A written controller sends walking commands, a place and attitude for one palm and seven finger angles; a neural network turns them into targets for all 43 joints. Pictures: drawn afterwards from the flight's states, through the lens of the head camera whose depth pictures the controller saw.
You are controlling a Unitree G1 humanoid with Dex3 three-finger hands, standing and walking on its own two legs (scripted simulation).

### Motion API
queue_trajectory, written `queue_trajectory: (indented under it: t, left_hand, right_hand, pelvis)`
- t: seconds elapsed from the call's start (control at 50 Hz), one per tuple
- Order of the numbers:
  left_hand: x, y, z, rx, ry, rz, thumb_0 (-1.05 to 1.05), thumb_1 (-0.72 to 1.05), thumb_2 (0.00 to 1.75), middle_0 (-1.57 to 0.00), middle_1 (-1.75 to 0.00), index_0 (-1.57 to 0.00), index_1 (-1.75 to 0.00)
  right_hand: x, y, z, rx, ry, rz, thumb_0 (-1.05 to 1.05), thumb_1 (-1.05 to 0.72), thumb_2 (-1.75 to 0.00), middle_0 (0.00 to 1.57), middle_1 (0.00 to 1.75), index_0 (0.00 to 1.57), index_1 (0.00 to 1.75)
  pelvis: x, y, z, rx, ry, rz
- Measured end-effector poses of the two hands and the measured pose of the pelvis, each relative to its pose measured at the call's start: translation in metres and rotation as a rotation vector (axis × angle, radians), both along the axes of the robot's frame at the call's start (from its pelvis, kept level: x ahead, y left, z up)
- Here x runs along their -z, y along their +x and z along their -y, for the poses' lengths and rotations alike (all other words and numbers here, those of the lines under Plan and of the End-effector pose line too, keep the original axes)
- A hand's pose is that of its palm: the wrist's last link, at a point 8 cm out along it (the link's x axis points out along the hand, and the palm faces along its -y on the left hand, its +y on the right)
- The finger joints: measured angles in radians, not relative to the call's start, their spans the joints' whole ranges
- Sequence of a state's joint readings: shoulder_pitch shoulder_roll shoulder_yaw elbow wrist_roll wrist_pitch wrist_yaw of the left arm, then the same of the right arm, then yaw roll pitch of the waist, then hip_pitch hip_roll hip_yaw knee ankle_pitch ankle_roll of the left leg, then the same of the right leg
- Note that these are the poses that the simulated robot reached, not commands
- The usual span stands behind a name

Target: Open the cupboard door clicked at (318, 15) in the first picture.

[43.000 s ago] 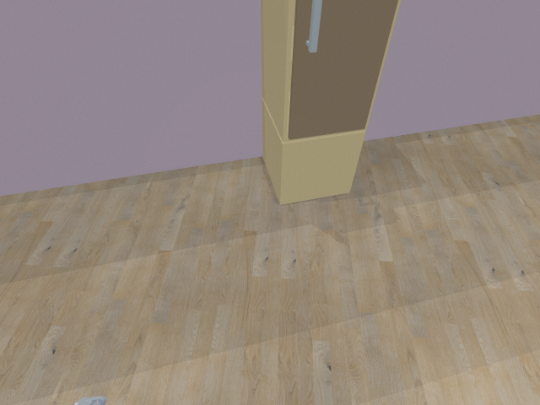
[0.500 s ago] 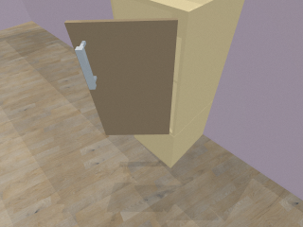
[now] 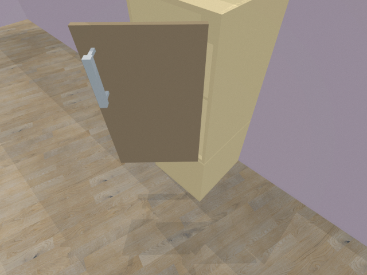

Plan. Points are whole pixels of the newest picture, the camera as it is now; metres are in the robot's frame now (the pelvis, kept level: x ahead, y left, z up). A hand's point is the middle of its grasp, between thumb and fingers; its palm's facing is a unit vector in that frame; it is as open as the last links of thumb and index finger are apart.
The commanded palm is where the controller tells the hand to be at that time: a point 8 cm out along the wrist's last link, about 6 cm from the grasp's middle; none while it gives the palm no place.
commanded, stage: look again from close up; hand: left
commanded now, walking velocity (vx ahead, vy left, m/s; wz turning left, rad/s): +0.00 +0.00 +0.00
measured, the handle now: (98, 79) +0.58 +0.27 +0.11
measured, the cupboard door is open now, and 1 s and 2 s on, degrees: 44 44 44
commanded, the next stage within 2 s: raise the hand with hooked fingers in 0.34 s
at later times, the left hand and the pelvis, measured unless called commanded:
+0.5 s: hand out of the picture +0.05 +0.19 -0.16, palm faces +0.13 -0.97 -0.22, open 7.3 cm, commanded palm +0.12 +0.23 -0.06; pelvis +0.02 +0.00 +0.00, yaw +0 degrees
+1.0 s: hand (77, 268) +0.14 +0.21 -0.01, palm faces +0.15 -0.99 -0.05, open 9.4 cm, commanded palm +0.13 +0.27 +0.00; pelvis -0.04 -0.01 -0.07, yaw +6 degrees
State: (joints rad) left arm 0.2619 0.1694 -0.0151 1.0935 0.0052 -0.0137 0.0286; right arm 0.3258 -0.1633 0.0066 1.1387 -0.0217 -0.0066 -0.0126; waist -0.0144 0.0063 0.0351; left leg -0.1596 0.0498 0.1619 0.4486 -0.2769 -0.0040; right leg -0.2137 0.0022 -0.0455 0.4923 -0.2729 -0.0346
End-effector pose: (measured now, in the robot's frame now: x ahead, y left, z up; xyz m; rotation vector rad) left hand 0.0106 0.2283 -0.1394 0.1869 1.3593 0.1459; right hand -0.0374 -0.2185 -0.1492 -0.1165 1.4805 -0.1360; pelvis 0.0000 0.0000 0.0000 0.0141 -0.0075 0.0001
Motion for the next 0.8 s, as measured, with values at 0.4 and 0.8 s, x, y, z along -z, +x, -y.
queue_trajectory:
  t: [0.4,0.8]
  left_hand:
    - [0.005,0.005,0.004,-0.022,-0.015,-0.024,0.01,0.92,0.90,-0.20,-0.30,-0.20,-0.30]
    - [-0.124,0.144,-0.001,0.126,-0.184,1.343,0.00,0.69,0.80,-0.22,-0.44,-0.21,-0.44]
  right_hand:
    - [0.000,0.055,-0.001,-0.013,-0.014,0.094,0.01,-0.92,-0.90,0.20,0.30,0.20,0.30]
    - [-0.065,0.239,0.033,-0.251,-0.126,1.003,0.01,-0.91,-0.90,0.20,0.30,0.20,0.30]
  pelvis:
    - [0.001,0.018,-0.001,0.008,-0.002,-0.003]
    - [0.055,-0.024,0.008,-0.062,0.006,-0.172]
